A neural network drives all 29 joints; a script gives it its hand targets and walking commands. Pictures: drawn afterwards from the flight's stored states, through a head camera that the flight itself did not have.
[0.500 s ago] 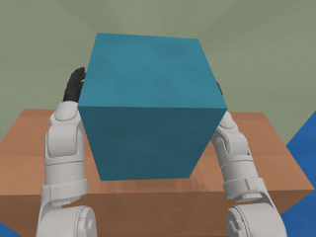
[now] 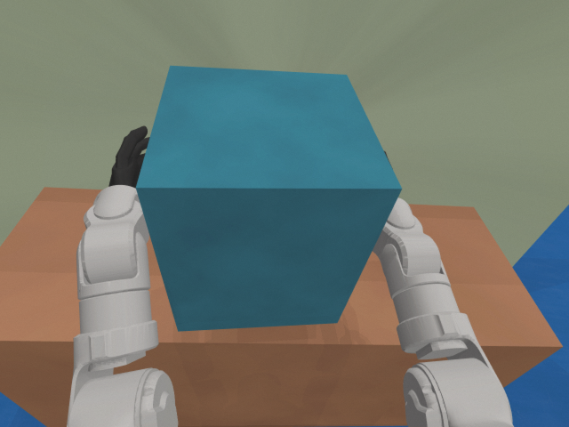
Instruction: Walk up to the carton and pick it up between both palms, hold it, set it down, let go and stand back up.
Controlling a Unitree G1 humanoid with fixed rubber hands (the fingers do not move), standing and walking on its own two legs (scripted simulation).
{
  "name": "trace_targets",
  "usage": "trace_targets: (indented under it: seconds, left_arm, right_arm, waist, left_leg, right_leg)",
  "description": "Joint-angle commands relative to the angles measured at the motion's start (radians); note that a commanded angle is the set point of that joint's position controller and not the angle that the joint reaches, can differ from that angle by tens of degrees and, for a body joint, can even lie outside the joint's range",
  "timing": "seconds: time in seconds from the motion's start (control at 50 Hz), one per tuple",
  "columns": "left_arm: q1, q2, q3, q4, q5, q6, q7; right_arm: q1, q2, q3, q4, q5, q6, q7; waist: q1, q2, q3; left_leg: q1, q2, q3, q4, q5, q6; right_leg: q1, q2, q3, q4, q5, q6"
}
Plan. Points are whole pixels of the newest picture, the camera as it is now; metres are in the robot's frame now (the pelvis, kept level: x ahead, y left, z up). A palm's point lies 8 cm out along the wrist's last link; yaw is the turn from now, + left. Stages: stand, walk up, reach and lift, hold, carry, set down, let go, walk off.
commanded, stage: hold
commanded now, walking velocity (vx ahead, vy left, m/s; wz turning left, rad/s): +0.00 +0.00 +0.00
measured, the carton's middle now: (260, 205) +0.38 +0.02 +0.14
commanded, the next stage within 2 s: none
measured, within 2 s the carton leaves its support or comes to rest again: neither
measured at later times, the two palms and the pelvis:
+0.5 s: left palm (138, 184) +0.36 +0.17 +0.19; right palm (390, 199) +0.36 -0.16 +0.17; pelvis +0.01 +0.00 +0.00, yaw -1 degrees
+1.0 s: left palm (151, 169) +0.38 +0.16 +0.20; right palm (399, 197) +0.36 -0.17 +0.18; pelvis +0.01 +0.00 +0.00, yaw -1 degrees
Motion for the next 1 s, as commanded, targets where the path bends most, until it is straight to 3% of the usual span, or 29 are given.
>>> trace_targets:
  seconds: [0.0, 0.08, 0.12, 0.22, 0.28, 0.34, 0.38, 0.44, 0.48, 0.52, 0.54, 0.58, 0.62, 0.64, 0.66, 0.7, 0.76, 0.8, 0.84, 0.88, 0.94, 0.98]
  left_arm:
    - [-0.579, -0.506, -0.569, -0.113, -0.166, -0.071, -0.106]
    - [-0.560, -0.501, -0.559, -0.113, -0.162, -0.076, -0.100]
    - [-0.521, -0.479, -0.525, -0.104, -0.143, -0.073, -0.105]
    - [-0.487, -0.467, -0.478, -0.115, -0.112, -0.050, -0.119]
    - [-0.485, -0.461, -0.473, -0.128, -0.109, -0.037, -0.129]
    - [-0.483, -0.441, -0.445, -0.114, -0.091, -0.023, -0.142]
    - [-0.482, -0.463, -0.468, -0.139, -0.105, -0.023, -0.143]
    - [-0.535, -0.477, -0.527, -0.188, -0.146, -0.046, -0.125]
    - [-0.544, -0.490, -0.541, -0.174, -0.153, -0.049, -0.119]
    - [-0.529, -0.463, -0.514, -0.116, -0.135, -0.044, -0.123]
    - [-0.533, -0.472, -0.520, -0.117, -0.133, -0.041, -0.125]
    - [-0.566, -0.454, -0.502, -0.080, -0.129, -0.042, -0.127]
    - [-0.602, -0.464, -0.503, -0.064, -0.133, -0.045, -0.123]
    - [-0.606, -0.454, -0.482, -0.030, -0.126, -0.045, -0.123]
    - [-0.615, -0.474, -0.492, -0.049, -0.135, -0.053, -0.119]
    - [-0.613, -0.494, -0.522, -0.101, -0.150, -0.067, -0.112]
    - [-0.595, -0.495, -0.538, -0.109, -0.162, -0.077, -0.105]
    - [-0.573, -0.507, -0.547, -0.104, -0.165, -0.077, -0.106]
    - [-0.568, -0.483, -0.516, -0.089, -0.148, -0.071, -0.107]
    - [-0.523, -0.455, -0.448, -0.018, -0.104, -0.051, -0.116]
    - [-0.504, -0.435, -0.421, -0.037, -0.089, -0.043, -0.131]
    - [-0.501, -0.442, -0.433, -0.087, -0.098, -0.040, -0.130]
  right_arm:
    - [-0.755, 0.478, 0.363, -0.376, 0.091, -0.107, 0.114]
    - [-0.745, 0.463, 0.399, -0.381, 0.111, -0.098, 0.107]
    - [-0.760, 0.477, 0.438, -0.414, 0.125, -0.098, 0.098]
    - [-0.732, 0.466, 0.469, -0.393, 0.154, -0.076, 0.089]
    - [-0.699, 0.457, 0.451, -0.374, 0.150, -0.069, 0.090]
    - [-0.691, 0.469, 0.450, -0.371, 0.152, -0.060, 0.087]
    - [-0.726, 0.471, 0.460, -0.436, 0.163, -0.067, 0.086]
    - [-0.733, 0.487, 0.465, -0.457, 0.168, -0.070, 0.083]
    - [-0.724, 0.480, 0.440, -0.432, 0.150, -0.067, 0.088]
    - [-0.729, 0.474, 0.421, -0.400, 0.122, -0.061, 0.091]
    - [-0.701, 0.465, 0.392, -0.370, 0.109, -0.061, 0.094]
    - [-0.722, 0.462, 0.361, -0.328, 0.084, -0.060, 0.102]
    - [-0.715, 0.445, 0.312, -0.274, 0.061, -0.066, 0.115]
    - [-0.740, 0.459, 0.306, -0.281, 0.049, -0.073, 0.121]
    - [-0.759, 0.466, 0.305, -0.301, 0.047, -0.087, 0.127]
    - [-0.766, 0.487, 0.339, -0.346, 0.072, -0.103, 0.123]
    - [-0.776, 0.489, 0.400, -0.381, 0.109, -0.105, 0.108]
    - [-0.790, 0.483, 0.421, -0.429, 0.123, -0.108, 0.102]
    - [-0.768, 0.471, 0.415, -0.385, 0.111, -0.094, 0.098]
    - [-0.761, 0.459, 0.410, -0.346, 0.100, -0.084, 0.104]
    - [-0.747, 0.476, 0.438, -0.357, 0.121, -0.083, 0.097]
    - [-0.743, 0.480, 0.460, -0.384, 0.142, -0.082, 0.090]
  waist:
    - [-0.065, 0.128, -0.524]
    - [-0.054, 0.118, -0.515]
    - [-0.020, 0.075, -0.497]
    - [0.007, 0.062, -0.425]
    - [-0.008, 0.070, -0.369]
    - [0.000, 0.058, -0.338]
    - [0.002, 0.062, -0.398]
    - [-0.020, 0.091, -0.454]
    - [-0.034, 0.098, -0.423]
    - [-0.024, 0.074, -0.373]
    - [-0.046, 0.097, -0.365]
    - [-0.041, 0.098, -0.339]
    - [-0.062, 0.130, -0.334]
    - [-0.042, 0.116, -0.334]
    - [-0.046, 0.115, -0.381]
    - [-0.050, 0.113, -0.468]
    - [-0.045, 0.105, -0.535]
    - [-0.043, 0.102, -0.557]
    - [-0.040, 0.089, -0.498]
    - [-0.002, 0.062, -0.401]
    - [0.022, 0.037, -0.400]
    - [0.020, 0.042, -0.417]
  left_leg:
    - [0.057, -0.042, -0.009, -0.020, 0.207, -0.056]
    - [0.063, -0.043, -0.015, -0.007, 0.260, -0.053]
    - [0.044, -0.052, -0.008, -0.005, 0.282, -0.040]
    - [0.040, -0.051, -0.003, -0.019, 0.305, -0.033]
    - [0.046, -0.048, -0.001, -0.026, 0.298, -0.034]
    - [0.001, -0.056, 0.008, -0.044, 0.249, -0.022]
    - [0.015, -0.052, 0.008, -0.037, 0.264, -0.028]
    - [0.042, -0.052, -0.001, -0.013, 0.300, -0.040]
    - [0.043, -0.049, 0.000, -0.022, 0.260, -0.048]
    - [0.003, -0.052, 0.006, -0.047, 0.160, -0.028]
    - [0.000, -0.044, 0.004, -0.064, 0.131, -0.033]
    - [-0.044, -0.044, 0.006, -0.088, 0.039, -0.023]
    - [-0.062, -0.035, 0.005, -0.112, -0.042, -0.024]
    - [-0.083, -0.036, 0.007, -0.118, -0.076, -0.015]
    - [-0.085, -0.034, 0.008, -0.117, -0.067, -0.013]
    - [-0.016, -0.042, 0.002, -0.067, 0.102, -0.032]
    - [0.054, -0.051, -0.005, -0.009, 0.248, -0.041]
    - [0.074, -0.051, -0.009, 0.004, 0.274, -0.043]
    - [0.052, -0.047, -0.010, -0.012, 0.241, -0.038]
    - [0.009, -0.048, 0.000, -0.039, 0.196, -0.020]
    - [-0.027, -0.054, 0.008, -0.056, 0.178, -0.005]
    - [-0.006, -0.056, 0.007, -0.040, 0.253, -0.011]
  right_leg:
    - [0.212, 0.056, 0.041, 0.009, 0.111, 0.033]
    - [0.212, 0.061, 0.045, 0.014, 0.143, 0.038]
    - [0.256, 0.062, 0.050, 0.016, 0.190, 0.048]
    - [0.279, 0.065, 0.056, 0.012, 0.216, 0.040]
    - [0.258, 0.058, 0.058, 0.003, 0.215, 0.041]
    - [0.290, 0.051, 0.066, 0.004, 0.223, 0.042]
    - [0.298, 0.056, 0.064, 0.008, 0.234, 0.037]
    - [0.271, 0.055, 0.065, 0.016, 0.250, 0.036]
    - [0.234, 0.060, 0.059, 0.006, 0.183, 0.030]
    - [0.220, 0.050, 0.062, -0.011, 0.106, 0.035]
    - [0.209, 0.048, 0.057, -0.011, 0.076, 0.030]
    - [0.186, 0.041, 0.054, -0.021, -0.019, 0.029]
    - [0.163, 0.035, 0.052, -0.023, -0.093, 0.026]
    - [0.163, 0.030, 0.052, -0.025, -0.115, 0.029]
    - [0.183, 0.036, 0.050, -0.011, -0.090, 0.028]
    - [0.211, 0.045, 0.046, 0.004, 0.046, 0.036]
    - [0.247, 0.058, 0.048, 0.017, 0.161, 0.043]
    - [0.246, 0.061, 0.049, 0.022, 0.179, 0.047]
    - [0.231, 0.057, 0.052, 0.011, 0.140, 0.044]
    - [0.240, 0.055, 0.052, -0.004, 0.097, 0.038]
    - [0.291, 0.045, 0.063, 0.003, 0.153, 0.047]
    - [0.322, 0.051, 0.064, 0.014, 0.235, 0.049]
